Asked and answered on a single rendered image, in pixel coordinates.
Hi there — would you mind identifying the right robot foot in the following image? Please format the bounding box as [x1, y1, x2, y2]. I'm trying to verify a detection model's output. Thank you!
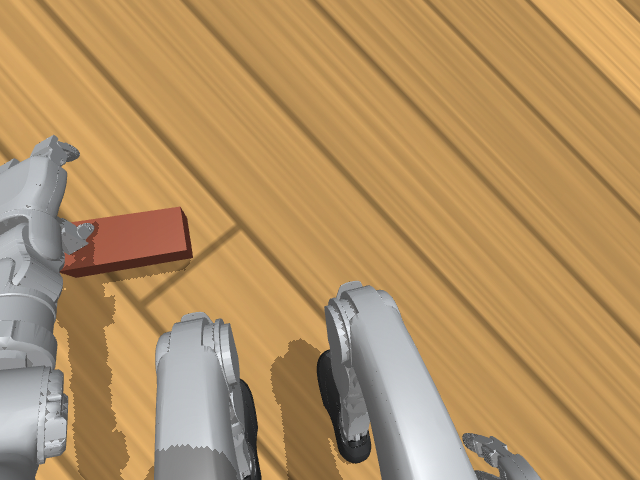
[317, 349, 371, 463]

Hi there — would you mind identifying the left robot arm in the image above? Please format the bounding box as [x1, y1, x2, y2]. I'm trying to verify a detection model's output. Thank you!
[0, 209, 68, 480]

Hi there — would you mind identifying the carton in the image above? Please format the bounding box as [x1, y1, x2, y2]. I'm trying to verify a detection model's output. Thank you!
[59, 207, 193, 278]

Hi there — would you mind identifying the left robot foot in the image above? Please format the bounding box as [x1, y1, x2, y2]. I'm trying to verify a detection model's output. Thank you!
[239, 379, 262, 480]

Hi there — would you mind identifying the left robot hand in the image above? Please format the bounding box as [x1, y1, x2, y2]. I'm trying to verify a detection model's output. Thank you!
[0, 135, 95, 255]

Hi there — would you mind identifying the right robot hand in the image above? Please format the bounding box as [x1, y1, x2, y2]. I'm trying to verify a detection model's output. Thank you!
[462, 433, 542, 480]

